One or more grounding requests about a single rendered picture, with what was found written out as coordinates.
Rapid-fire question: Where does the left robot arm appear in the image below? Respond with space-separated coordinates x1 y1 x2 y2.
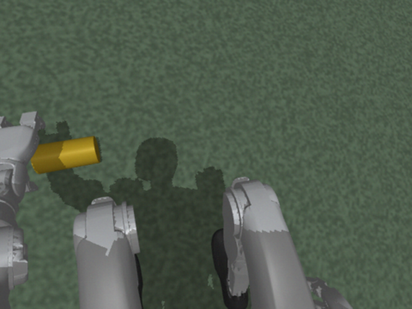
0 159 28 309

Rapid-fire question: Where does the right robot foot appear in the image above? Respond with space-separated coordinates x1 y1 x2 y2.
211 229 248 309

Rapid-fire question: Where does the right robot hand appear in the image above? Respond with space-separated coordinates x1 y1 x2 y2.
306 277 353 309

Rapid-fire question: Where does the left robot hand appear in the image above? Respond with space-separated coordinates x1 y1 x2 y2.
0 111 46 192

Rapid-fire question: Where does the can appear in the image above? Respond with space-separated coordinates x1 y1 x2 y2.
30 136 100 174

